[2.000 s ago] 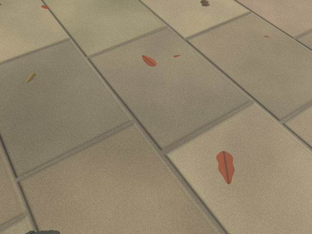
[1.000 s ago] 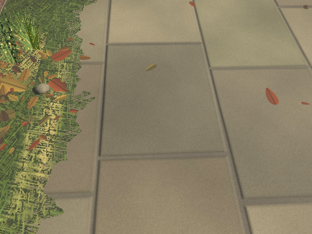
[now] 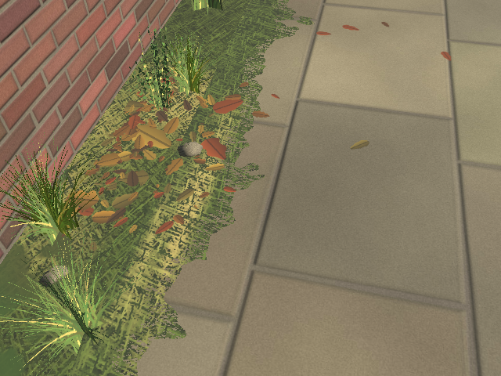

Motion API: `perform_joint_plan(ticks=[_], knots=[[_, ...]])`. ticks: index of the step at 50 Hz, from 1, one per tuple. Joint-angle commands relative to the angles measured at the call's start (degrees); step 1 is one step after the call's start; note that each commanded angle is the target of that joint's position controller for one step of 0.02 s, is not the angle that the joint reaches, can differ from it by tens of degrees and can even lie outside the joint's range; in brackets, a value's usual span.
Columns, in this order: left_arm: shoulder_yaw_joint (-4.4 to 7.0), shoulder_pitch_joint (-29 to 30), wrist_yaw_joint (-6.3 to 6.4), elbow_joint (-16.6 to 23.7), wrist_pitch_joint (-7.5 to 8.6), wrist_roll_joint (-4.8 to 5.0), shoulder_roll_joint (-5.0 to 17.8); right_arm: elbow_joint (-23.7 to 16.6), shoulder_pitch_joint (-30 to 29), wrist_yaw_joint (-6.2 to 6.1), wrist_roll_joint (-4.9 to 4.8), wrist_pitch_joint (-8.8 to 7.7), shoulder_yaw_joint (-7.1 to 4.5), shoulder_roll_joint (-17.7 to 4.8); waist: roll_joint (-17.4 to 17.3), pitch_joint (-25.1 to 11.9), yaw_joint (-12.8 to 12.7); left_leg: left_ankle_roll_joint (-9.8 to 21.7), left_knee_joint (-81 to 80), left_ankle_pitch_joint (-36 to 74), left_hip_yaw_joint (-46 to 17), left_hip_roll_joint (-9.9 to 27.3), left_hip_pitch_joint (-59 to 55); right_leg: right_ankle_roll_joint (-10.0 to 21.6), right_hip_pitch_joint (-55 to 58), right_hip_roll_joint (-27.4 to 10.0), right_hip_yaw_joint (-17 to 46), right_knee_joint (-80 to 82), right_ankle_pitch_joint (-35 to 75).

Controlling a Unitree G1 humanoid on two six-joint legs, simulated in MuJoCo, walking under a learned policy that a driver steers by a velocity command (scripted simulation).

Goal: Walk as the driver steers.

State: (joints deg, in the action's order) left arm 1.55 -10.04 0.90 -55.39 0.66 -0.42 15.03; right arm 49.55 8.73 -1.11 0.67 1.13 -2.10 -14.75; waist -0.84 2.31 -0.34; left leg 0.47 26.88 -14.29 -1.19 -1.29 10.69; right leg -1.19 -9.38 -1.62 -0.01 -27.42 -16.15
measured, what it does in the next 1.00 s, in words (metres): walks ahead: right foot, then left foot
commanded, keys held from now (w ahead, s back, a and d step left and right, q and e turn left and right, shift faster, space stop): w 0.28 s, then no key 0.72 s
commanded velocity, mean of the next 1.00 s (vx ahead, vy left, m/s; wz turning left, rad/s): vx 0.14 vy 0.00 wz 0.01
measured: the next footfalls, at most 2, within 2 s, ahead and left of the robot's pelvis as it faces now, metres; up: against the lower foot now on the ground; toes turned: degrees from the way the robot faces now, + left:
right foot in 0.58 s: +0.31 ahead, -0.10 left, +0.00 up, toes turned -1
left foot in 0.90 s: +0.25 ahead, +0.13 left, +0.00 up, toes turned +0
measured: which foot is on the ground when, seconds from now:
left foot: down 0.00-0.60, up 0.62-0.88, down 0.90-1.00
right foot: down 0.00-0.22, up 0.24-0.56, down 0.58-1.00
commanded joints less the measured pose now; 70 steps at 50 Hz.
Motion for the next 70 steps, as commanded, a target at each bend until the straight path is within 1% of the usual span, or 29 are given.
perform_joint_plan(ticks=[1, 3, 7, 10, 11, 12, 13, 14, 15, 17, 18, 22, 25, 28, 29, 30, 31, 32, 33, 35, 39, 42, 45, 46, 49, 61, 64, 67, 70], knots=[[1.58, -0.6, 0.71, 1.0, 0.25, 0.57, 8.2, -1.3, -0.7, -0.43, -0.58, -0.51, -1.74, -6.2, 2.9, -2.2, -0.4, 1.6, -1.9, -6.5, -0.8, 0.6, -0.1, 2.8, -2.3, -1.5, 2.3, 5.6, -6.7], [1.87, -1.1, 1.11, 1.4, 0.13, 1.06, 9.0, -1.1, -0.7, -0.54, -1.07, -1.00, -1.92, -6.2, 3.8, 2.6, -0.9, 2.4, 0.5, -20.3, -0.4, -0.2, 7.3, 5.7, -5.3, -3.4, 6.3, 7.5, -23.6], [3.07, -4.5, 1.08, 0.7, 1.91, 1.83, 12.2, -1.4, -1.4, 0.49, -2.14, -4.33, -1.73, -4.1, 11.4, 6.4, -1.1, 2.6, 13.1, -11.2, 2.6, 1.0, 14.0, 13.7, -4.4, -16.5, 24.6, 17.5, -31.1], [2.61, 2.5, 0.29, 3.2, 2.06, 2.36, 10.2, 2.5, 6.8, 1.23, -2.53, -5.64, -2.35, -4.8, 8.9, 5.2, 4.4, 4.8, -0.6, -6.5, 3.5, 0.7, -2.6, 9.8, -12.3, -11.0, 15.0, 12.9, -19.9], [2.05, 4.2, 0.06, 4.0, 2.28, 1.97, 8.1, 4.9, 12.0, 1.13, -2.20, -5.64, -3.12, -6.5, 4.8, 3.2, 6.0, 5.1, -3.0, -3.5, -0.5, 2.4, -10.2, 7.4, -16.2, -7.0, 9.1, 5.1, -12.3], [0.96, 6.0, -0.14, 6.0, 3.01, 1.60, 4.0, 6.5, 18.2, 1.00, -1.93, -5.87, -4.45, -11.1, -9.6, 1.1, 7.2, 9.6, -11.6, -13.3, -19.0, 11.9, -17.1, 2.9, -24.6, 0.9, -1.2, -13.2, -6.4], [1.30, 7.5, 0.09, 7.9, 4.13, 1.92, 5.7, 6.5, 21.2, 1.81, -1.49, -6.60, -4.80, -13.8, -16.0, 0.8, 8.3, 16.2, -17.6, -11.9, -37.3, 21.6, -21.2, 2.0, -33.5, 3.8, 0.4, -27.5, -14.7], [1.96, 5.8, -0.23, 7.4, 4.83, 2.88, 7.7, 5.8, 17.8, 1.86, -0.95, -7.37, -3.34, -9.6, -8.6, 2.1, 5.5, 16.8, -16.2, -8.8, -35.7, 22.7, -21.7, 3.3, -38.3, 0.5, 4.6, -36.3, -14.9], [1.92, 3.7, -0.75, 6.3, 5.23, 3.28, 7.4, 4.7, 15.1, 1.85, -0.73, -7.81, -2.60, -7.3, -6.1, 2.5, 3.7, 14.9, -14.9, 1.4, -29.1, 20.6, -21.5, 4.5, -38.9, -1.0, 5.3, -38.6, -11.0], [2.45, 4.1, -1.11, 5.5, 5.04, 1.77, 7.3, 4.0, 12.5, 1.83, -0.64, -7.23, -1.56, -4.9, -1.7, 1.4, 2.3, 10.2, -13.4, 26.4, -16.3, 16.5, -21.9, 5.1, -38.1, -3.4, 3.0, -36.5, -4.4], [2.14, 4.1, -1.64, 5.8, 4.82, 1.65, 5.6, 4.4, 12.8, 1.56, -0.60, -6.59, -1.55, -6.1, -5.4, 0.5, 1.7, 9.9, -12.8, 35.2, -12.3, 16.1, -18.9, 4.2, -34.2, -3.8, 1.8, -33.3, -2.4], [0.42, 10.4, -2.56, 7.8, 3.77, 1.14, 1.0, 4.7, 12.1, -0.32, -0.44, -4.48, -1.19, -7.3, -4.5, 0.6, 2.4, 8.4, -12.8, 42.3, -1.6, 10.2, -9.4, 0.5, -21.6, -0.1, -3.8, -13.9, 6.5], [0.85, 10.6, -2.32, 8.0, 3.10, 1.31, 3.3, 5.9, 13.2, -0.55, -0.53, -4.16, -1.63, -9.3, -6.7, -1.7, 2.0, 8.1, -11.9, 42.2, -1.9, 11.7, -6.6, 1.1, -12.4, 1.9, -3.4, -7.3, 14.1], [2.45, 4.1, -1.86, 5.7, 2.93, 0.47, 7.0, 5.9, 9.1, -0.59, -1.59, -4.30, -1.60, -8.3, -5.5, -3.6, -2.9, 5.8, -5.1, 42.5, -2.1, 11.4, -7.2, 4.6, -3.8, 2.9, -2.1, -0.8, 19.1], [3.14, 1.3, -1.47, 4.5, 2.97, -0.10, 8.4, 6.3, 10.2, -0.44, -1.33, -4.32, -1.54, -7.9, -3.4, -5.1, -4.0, 4.2, 0.0, 40.2, -1.3, 9.1, -6.3, 5.8, 1.5, 2.4, -1.7, 2.0, 25.4], [3.78, -2.5, -0.96, 3.9, 2.90, -0.69, 11.4, 6.0, 12.3, -0.44, -0.01, -4.38, -1.28, -7.1, 2.0, -9.9, -4.3, 1.6, 8.8, 25.5, 0.5, 5.6, -0.9, 7.9, 11.8, -4.7, 5.5, -0.5, 45.5], [3.27, -4.4, -0.86, 3.3, 2.43, -1.41, 11.3, 7.7, 21.1, -0.35, 0.41, -3.95, 0.56, -0.5, 12.9, -18.7, -1.0, -1.8, 24.5, -7.9, 0.7, 0.5, 7.8, 18.5, 22.8, -17.9, 19.9, -0.6, 53.4], [2.01, -3.5, -1.49, 2.9, 2.22, -0.22, 6.9, 8.1, 18.8, -0.32, -0.35, -3.18, 0.11, -2.1, 11.5, -19.2, -1.8, -3.3, 32.4, -25.0, -3.9, -0.7, 8.1, 20.7, 17.2, -19.1, 26.5, 5.0, 43.2], [1.59, 1.6, -1.83, 3.5, 2.43, 0.68, 6.5, 7.2, 15.9, -0.48, -1.58, -2.46, -0.89, -5.0, 8.6, -12.0, -0.5, -3.5, 36.7, -25.3, -4.7, 1.1, 11.2, 18.7, 9.6, -17.3, 22.7, 7.5, 30.3], [0.88, 8.7, -1.92, 4.8, 2.54, 0.03, 4.9, 6.9, 11.6, -1.66, -1.59, -0.83, -1.46, -5.2, 5.4, -4.6, 1.2, -3.7, 34.3, -20.4, -3.3, 3.8, 12.3, 14.8, -1.6, -13.4, 17.0, 11.9, 14.0], [0.95, 10.5, -0.93, 4.1, 1.95, -1.10, 5.3, 7.1, 10.5, -2.74, -0.67, 0.13, -1.45, -3.4, 7.7, -4.4, 2.7, -4.0, 19.6, -14.3, -1.7, 4.7, 3.8, 12.9, -9.6, -9.3, 11.7, 14.9, 3.7], [1.15, 10.2, -0.08, 3.5, 1.47, -0.26, 6.4, 7.9, 9.5, -2.17, -0.41, 0.00, -1.33, -3.1, 6.5, -5.7, 3.1, -3.0, 8.3, -3.2, 0.1, 4.0, -2.2, 12.2, -11.1, -8.5, 10.5, 14.9, -4.2], [0.39, 7.4, -0.09, 1.9, 1.04, 0.24, 4.4, 7.8, 8.2, -1.45, 1.04, -0.05, -1.11, -3.9, 3.4, -2.2, 3.0, -0.2, -2.0, 4.0, -1.6, 5.7, -6.2, 6.5, -15.6, -5.3, 8.4, 14.2, -15.8], [0.80, 6.0, -0.13, 2.0, 0.77, -0.02, 5.1, 7.7, 6.8, -1.59, 0.47, -0.16, -1.75, -7.3, -0.7, 0.5, 0.4, 1.3, -2.6, -3.4, -2.2, 6.2, -0.5, 4.6, -14.1, -2.5, 5.6, 13.6, -15.0], [0.66, 5.7, 0.38, 1.7, 0.56, -0.19, 4.4, 8.4, 4.1, -1.34, 0.29, -1.98, -1.28, -4.9, -4.6, 0.5, -0.4, 0.2, -6.4, -6.2, -2.5, 5.5, 7.1, 4.2, -4.1, -0.4, 2.7, 7.3, -3.4], [0.75, 3.4, 0.31, -1.7, -0.09, 0.50, 4.5, 10.7, 6.4, -1.17, -0.52, -2.64, -0.74, -4.4, 0.4, -3.6, 0.5, 0.2, -3.7, 11.1, -0.9, 4.5, 0.8, 4.9, 0.5, -0.2, 1.4, 2.0, 18.0], [1.05, 2.2, 0.45, -3.1, -0.50, 1.13, 4.6, 11.4, 7.6, -1.28, -1.24, -2.17, -1.16, -4.9, -0.9, -1.8, 0.5, 2.8, -4.5, -11.5, -1.2, 3.7, 2.6, 5.4, -2.6, 2.6, -1.0, -0.4, -7.2], [1.10, 4.0, 0.12, -2.2, 1.28, 1.44, 4.2, 10.7, 9.5, -1.29, -2.05, -3.45, -1.56, -5.8, -2.7, 5.5, 1.6, 7.1, -7.7, -25.7, -8.8, 8.4, 3.8, 6.1, -13.4, 2.5, -0.2, -3.7, -17.2], [0.98, 5.6, -1.13, -0.7, 4.27, 1.92, 2.6, 11.5, 12.2, -0.79, -2.52, -5.46, -2.59, -8.3, -8.7, 7.6, 1.4, 12.5, -11.6, -18.6, -21.7, 18.6, -2.5, 6.4, -20.8, 2.1, -2.6, -11.7, -7.3]])
Keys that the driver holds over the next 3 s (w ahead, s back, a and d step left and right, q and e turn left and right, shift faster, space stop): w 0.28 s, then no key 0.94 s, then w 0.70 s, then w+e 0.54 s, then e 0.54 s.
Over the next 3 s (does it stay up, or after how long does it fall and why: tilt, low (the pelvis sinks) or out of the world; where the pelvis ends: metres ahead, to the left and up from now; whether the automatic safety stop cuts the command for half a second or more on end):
stays up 1.00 -0.08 -0.01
